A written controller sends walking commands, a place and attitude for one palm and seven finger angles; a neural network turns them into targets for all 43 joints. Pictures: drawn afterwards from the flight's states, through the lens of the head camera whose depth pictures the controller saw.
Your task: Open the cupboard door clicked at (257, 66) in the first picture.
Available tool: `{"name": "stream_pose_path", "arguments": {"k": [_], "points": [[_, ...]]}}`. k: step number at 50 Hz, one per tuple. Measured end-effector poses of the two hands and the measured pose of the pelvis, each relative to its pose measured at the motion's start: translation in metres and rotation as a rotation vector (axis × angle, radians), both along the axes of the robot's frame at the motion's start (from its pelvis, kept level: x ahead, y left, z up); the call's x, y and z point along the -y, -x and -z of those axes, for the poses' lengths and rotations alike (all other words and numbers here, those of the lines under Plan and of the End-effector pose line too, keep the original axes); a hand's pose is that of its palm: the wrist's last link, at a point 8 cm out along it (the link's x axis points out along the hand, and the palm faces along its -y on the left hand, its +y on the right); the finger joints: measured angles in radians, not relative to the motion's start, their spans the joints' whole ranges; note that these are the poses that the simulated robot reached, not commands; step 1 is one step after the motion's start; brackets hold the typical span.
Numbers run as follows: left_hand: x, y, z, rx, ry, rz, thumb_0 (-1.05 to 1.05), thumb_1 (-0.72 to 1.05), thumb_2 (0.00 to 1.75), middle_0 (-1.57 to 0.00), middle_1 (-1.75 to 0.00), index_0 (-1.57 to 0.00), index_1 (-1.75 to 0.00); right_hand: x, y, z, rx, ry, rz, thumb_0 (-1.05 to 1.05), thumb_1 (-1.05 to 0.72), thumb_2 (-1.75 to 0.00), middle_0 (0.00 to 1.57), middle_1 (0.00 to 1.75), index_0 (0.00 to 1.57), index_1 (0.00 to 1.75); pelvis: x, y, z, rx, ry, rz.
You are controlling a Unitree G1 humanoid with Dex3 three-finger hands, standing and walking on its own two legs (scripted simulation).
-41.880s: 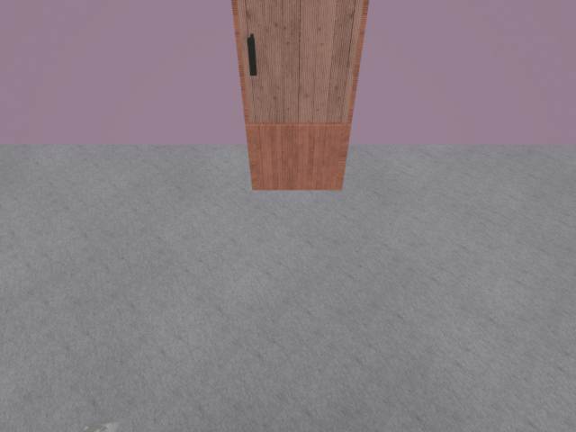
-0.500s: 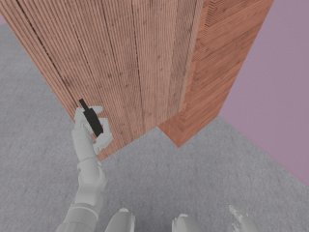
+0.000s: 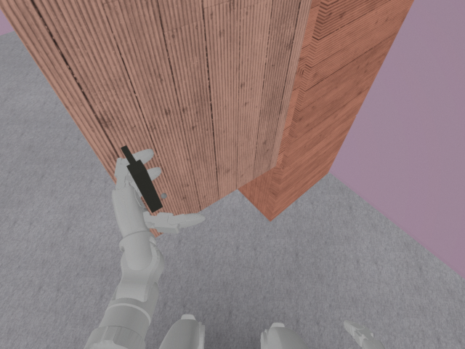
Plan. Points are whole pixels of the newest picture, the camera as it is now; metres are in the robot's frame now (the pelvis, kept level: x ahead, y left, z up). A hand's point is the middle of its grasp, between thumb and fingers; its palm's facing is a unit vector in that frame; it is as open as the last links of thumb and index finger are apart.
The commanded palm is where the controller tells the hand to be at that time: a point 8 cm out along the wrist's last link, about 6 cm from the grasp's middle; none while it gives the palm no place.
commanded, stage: open thumb and fingers to let go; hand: left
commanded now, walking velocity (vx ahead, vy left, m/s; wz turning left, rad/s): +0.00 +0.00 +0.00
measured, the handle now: (141, 179) +0.40 +0.18 +0.04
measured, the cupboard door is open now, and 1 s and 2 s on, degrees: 84 87 86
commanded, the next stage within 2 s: slide the hand sideways off the handle in 0.18 s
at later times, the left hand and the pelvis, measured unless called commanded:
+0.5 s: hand (157, 218) +0.32 +0.14 +0.03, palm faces -0.12 -0.99 -0.06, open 16.0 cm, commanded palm +0.31 +0.18 +0.03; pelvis -0.01 +0.02 +0.00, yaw +0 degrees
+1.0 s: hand (135, 238) +0.29 +0.17 +0.03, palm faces -0.10 -0.99 -0.03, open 16.1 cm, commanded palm +0.27 +0.24 +0.03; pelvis -0.01 +0.02 -0.01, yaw -1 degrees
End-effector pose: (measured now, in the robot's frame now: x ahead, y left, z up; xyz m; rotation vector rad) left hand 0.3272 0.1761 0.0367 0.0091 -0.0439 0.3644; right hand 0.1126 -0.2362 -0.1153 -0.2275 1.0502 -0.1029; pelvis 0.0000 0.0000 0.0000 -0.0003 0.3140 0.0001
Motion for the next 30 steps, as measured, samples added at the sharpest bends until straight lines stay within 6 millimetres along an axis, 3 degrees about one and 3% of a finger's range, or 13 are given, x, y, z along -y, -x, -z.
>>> {"name": "stream_pose_path", "arguments": {"k": [16,21,24,30], "points": [[-0.001,0.010,0.001,0.004,-0.025,0.049,-0.01,-0.50,0.31,-0.47,-0.64,-0.40,-0.68,-0.019,-0.011,-0.003,0.045,-0.010,-0.030,0.01,-0.90,-0.89,0.20,0.30,0.20,0.30,-0.014,0.006,0.002,0.012,0.013,-0.003],[-0.014,0.015,0.001,0.005,-0.125,0.335,-0.01,-0.49,0.31,-0.36,-0.50,-0.26,-0.53,-0.019,-0.010,-0.005,0.069,-0.003,-0.015,0.01,-0.90,-0.89,0.20,0.30,0.20,0.30,-0.017,0.010,0.005,0.023,0.019,-0.010],[-0.018,0.017,-0.001,-0.022,-0.087,0.468,-0.01,-0.50,0.30,-0.29,-0.42,-0.20,-0.44,-0.017,-0.008,-0.009,0.081,0.005,0.005,0.01,-0.90,-0.89,0.20,0.30,0.20,0.30,-0.020,0.012,0.004,0.039,0.025,-0.013],[-0.016,0.022,-0.001,-0.029,0.006,0.488,-0.01,-0.50,0.30,-0.19,-0.34,-0.18,-0.35,-0.017,-0.007,-0.018,0.112,0.016,0.019,0.01,-0.90,-0.89,0.20,0.30,0.20,0.30,-0.025,0.012,0.001,0.040,0.022,-0.003]]}}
